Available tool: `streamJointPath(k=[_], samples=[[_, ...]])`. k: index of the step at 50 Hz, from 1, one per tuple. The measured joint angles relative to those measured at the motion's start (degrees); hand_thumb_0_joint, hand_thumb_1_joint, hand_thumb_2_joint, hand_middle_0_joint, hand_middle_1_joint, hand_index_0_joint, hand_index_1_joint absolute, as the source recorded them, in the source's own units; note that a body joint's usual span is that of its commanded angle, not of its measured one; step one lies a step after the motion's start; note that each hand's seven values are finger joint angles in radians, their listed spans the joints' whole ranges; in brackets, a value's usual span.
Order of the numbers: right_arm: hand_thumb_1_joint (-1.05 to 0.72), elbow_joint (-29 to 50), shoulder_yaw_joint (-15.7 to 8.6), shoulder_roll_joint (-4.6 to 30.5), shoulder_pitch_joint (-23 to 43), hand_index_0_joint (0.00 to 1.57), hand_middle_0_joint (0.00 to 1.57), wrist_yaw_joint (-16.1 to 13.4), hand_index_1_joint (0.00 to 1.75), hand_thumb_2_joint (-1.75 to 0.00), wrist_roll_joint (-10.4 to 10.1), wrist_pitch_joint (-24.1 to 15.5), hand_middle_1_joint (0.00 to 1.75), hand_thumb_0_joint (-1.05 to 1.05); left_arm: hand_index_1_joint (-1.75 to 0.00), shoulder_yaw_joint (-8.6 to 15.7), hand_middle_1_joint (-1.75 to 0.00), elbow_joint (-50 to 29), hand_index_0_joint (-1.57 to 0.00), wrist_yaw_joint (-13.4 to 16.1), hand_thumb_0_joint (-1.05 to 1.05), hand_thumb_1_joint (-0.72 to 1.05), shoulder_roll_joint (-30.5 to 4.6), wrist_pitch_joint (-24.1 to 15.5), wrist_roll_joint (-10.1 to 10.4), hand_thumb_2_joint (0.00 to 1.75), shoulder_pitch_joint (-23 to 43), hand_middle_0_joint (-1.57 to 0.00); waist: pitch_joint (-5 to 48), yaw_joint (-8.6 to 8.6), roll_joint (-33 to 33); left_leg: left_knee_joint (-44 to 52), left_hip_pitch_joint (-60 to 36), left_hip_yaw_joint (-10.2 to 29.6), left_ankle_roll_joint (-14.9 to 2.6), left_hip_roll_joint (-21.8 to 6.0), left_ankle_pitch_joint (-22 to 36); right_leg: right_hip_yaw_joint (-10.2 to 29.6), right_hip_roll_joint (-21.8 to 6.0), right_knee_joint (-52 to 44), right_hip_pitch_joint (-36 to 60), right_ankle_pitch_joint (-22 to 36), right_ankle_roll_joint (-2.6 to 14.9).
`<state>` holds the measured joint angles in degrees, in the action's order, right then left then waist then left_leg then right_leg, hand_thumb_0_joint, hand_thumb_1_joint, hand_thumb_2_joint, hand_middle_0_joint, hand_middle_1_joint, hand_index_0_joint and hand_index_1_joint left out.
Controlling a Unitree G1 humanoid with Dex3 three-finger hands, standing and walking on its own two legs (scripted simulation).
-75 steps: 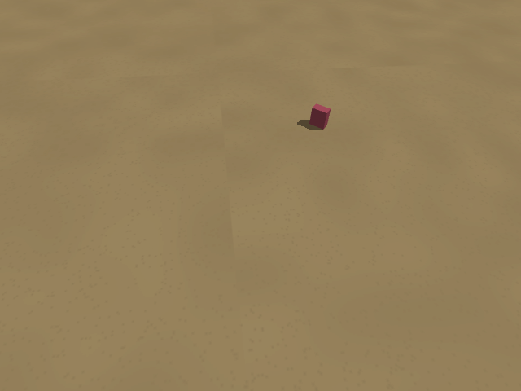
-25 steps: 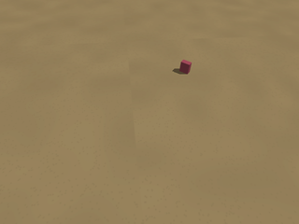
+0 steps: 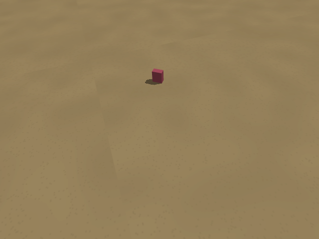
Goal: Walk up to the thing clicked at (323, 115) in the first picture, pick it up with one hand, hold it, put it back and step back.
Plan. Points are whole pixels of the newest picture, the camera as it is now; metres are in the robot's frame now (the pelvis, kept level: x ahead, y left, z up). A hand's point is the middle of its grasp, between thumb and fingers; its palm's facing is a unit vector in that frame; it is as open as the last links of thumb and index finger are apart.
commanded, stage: walk up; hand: left
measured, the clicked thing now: (157, 75) +1.68 +0.09 -0.69
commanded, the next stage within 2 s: none
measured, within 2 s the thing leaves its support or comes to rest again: neither
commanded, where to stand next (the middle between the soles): +1.25 -0.01 m, yaw -20 degrees
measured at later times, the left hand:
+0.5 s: hand (80, 165) +0.38 +0.30 -0.13, palm faces -0.25 -0.90 -0.35, open 7.4 cm
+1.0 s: hand (106, 108) +0.63 +0.25 -0.10, palm faces -0.27 -0.87 -0.40, open 7.4 cm
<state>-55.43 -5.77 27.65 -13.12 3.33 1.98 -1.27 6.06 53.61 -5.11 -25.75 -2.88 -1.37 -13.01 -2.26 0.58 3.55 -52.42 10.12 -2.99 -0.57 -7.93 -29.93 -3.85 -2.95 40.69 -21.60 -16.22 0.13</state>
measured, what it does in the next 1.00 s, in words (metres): walks ahead, turning right: left foot, then right foot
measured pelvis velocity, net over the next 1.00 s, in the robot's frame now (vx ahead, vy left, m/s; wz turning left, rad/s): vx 0.49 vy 0.00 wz -0.28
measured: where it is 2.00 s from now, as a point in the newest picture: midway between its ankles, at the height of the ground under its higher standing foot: (166, 138)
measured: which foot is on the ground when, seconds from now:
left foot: up 0.00-0.32, down 0.34-0.78, up 0.80-1.00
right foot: down 0.00-0.36, up 0.38-0.74, down 0.76-1.00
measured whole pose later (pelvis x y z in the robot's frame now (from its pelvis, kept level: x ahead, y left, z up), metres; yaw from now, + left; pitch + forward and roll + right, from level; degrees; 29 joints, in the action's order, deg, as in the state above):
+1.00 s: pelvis +0.49 +0.00 +0.02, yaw -16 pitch -2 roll -1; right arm -48.5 -3.7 24.5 -13.6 5.2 0.9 -2.2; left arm 1.5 50.2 -2.1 -22.4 -5.5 0.1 -15.8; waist -3.9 0.8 4.7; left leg -53.3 28.9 -0.1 -0.5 -6.9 -19.1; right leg -1.7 -0.6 30.5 -13.7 -15.0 1.0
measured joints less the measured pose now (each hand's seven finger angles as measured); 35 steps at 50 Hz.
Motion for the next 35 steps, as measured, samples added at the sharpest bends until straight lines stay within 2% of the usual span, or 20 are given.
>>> streamJointPath(k=[2,4,10,15,17,18,19,21,23,25,29,35], samples=[[-0.9,-0.15,0.63,0.06,0.93,0.2,0.2,0.46,0.3,-0.9,-0.69,0.27,0.3,0.01,-0.3,-0.68,-0.3,-0.66,-0.2,0.66,0.01,0.91,1.39,-0.16,0.81,0.9,-1.0,-0.2,-0.44,0.77,0.74,-9.76,6.18,2.51,0.03,1.9,3.79,0.43,1.31,-2.56,2.84,-0.42,0.75],[-0.9,0.56,1.19,-0.18,1.62,0.2,0.2,1.0,0.3,-0.9,-1.2,-0.25,0.3,0.01,-0.3,-1.64,-0.3,-0.78,-0.2,1.1,0.01,0.91,2.7,-0.1,1.08,0.9,-2.43,-0.2,-0.56,1.11,1.29,-11.04,11.16,2.48,-0.01,2.33,7.76,1.09,2.27,-7.13,6.46,0.62,1.0],[-0.9,4.03,1.62,-2.22,1.6,0.2,0.2,2.96,0.3,-0.9,-0.71,-0.9,0.3,0.01,-0.3,-3.05,-0.3,-1.51,-0.2,1.16,0.01,0.9,3.56,-0.53,1.11,0.9,-6.35,-0.21,-0.23,1.48,0.42,2.8,19.72,2.4,1.65,1.02,14.54,3.58,3.79,-14.93,13.65,0.38,1.12],[-0.9,4.76,1.36,-3.0,0.74,0.21,0.2,3.42,0.3,-0.9,-0.29,-0.98,0.3,0.01,-0.31,-3.13,-0.3,-2.13,-0.2,1.39,0.01,0.9,2.23,-0.92,0.64,0.9,-7.36,-0.21,0.04,1.38,-1.1,13.61,18.87,1.96,1.64,0.36,19.59,5.27,3.96,-13.75,17.03,-4.74,-0.5],[-0.9,5.36,1.08,-2.83,-0.1,0.21,0.2,3.29,0.3,-0.9,-0.25,-1.87,0.3,0.01,-0.31,-3.09,-0.3,-2.24,-0.2,1.65,0.01,0.9,1.41,-0.84,0.46,0.9,-7.57,-0.21,0.56,0.85,-2.35,17.06,15.56,0.89,1.04,1.47,19.81,6.39,2.95,-9.0,16.74,-9.33,-0.77],[-0.9,5.58,0.79,-3.11,0.02,0.21,0.2,2.88,0.3,-0.9,-0.06,-2.58,0.3,0.01,-0.31,-2.94,-0.3,-2.05,-0.2,1.97,0.01,0.9,0.89,-0.73,0.48,0.9,-7.21,-0.21,0.2,0.36,-3.92,15.59,15.15,-0.4,0.8,2.49,20.01,7.09,1.56,-2.78,14.69,-11.13,0.09],[-0.9,5.96,0.63,-3.49,0.17,0.21,0.2,2.35,0.3,-0.9,0.04,-3.21,0.3,0.01,-0.3,-2.87,-0.3,-1.58,-0.2,2.45,0.01,0.9,0.65,-0.42,0.77,0.9,-6.4,-0.21,-0.41,-0.3,-5.01,13.47,14.93,-1.55,0.59,3.05,18.12,8.51,1.4,5.53,11.52,-11.39,1.1],[-0.9,6.38,0.76,-4.34,-0.34,0.21,0.2,1.69,0.3,-0.9,-0.73,-3.67,0.3,0.0,-0.3,-3.51,-0.3,-1.08,-0.2,3.23,0.01,0.91,0.34,-0.14,1.02,0.9,-4.59,-0.2,-1.06,-1.77,-5.81,13.15,13.05,-2.62,0.13,3.38,15.7,9.59,3.1,19.76,4.79,-9.61,2.48],[-0.9,6.27,1.29,-5.08,-1.44,0.21,0.2,1.34,0.3,-0.9,-1.1,-3.5,0.3,0.0,-0.3,-3.93,-0.3,-1.31,-0.2,3.01,0.01,0.91,-0.1,-0.7,1.5,0.9,-3.24,-0.2,-1.27,-2.48,-6.48,16.3,9.47,-3.8,-0.42,3.62,15.2,7.96,2.97,25.13,-0.54,-5.81,2.65],[-0.9,6.11,1.91,-5.38,-2.98,0.21,0.2,1.11,0.3,-0.9,-1.21,-3.66,0.3,0.0,-0.3,-3.91,-0.3,-1.77,-0.2,2.41,0.01,0.91,-0.39,-1.11,1.83,0.9,-2.17,-0.2,-1.08,-2.95,-6.87,20.24,5.79,-4.97,-0.5,4.02,15.36,6.24,1.79,23.39,-4.43,-2.9,2.06],[-0.9,5.79,2.29,-4.8,-5.95,0.21,0.2,0.99,0.3,-0.9,-0.96,-3.97,0.3,0.0,-0.3,-3.72,-0.3,-2.63,-0.2,1.32,0.01,0.91,-0.38,-0.77,1.94,0.9,-0.06,-0.2,-1.2,-3.96,-6.22,25.99,-0.59,-6.62,-0.86,4.83,14.5,5.05,0.24,12.63,-8.45,-0.27,0.71],[-0.9,5.21,1.92,-2.77,-8.87,0.21,0.2,1.02,0.3,-0.9,-1.09,-2.96,0.3,0.01,-0.3,-3.53,-0.3,-3.11,-0.2,0.6,0.01,0.91,0.69,-0.67,1.64,0.9,2.71,-0.2,-1.68,-4.7,-3.37,25.78,-7.28,-8.34,0.55,4.68,8.13,2.26,-0.7,-4.41,-6.78,7.38,1.76]])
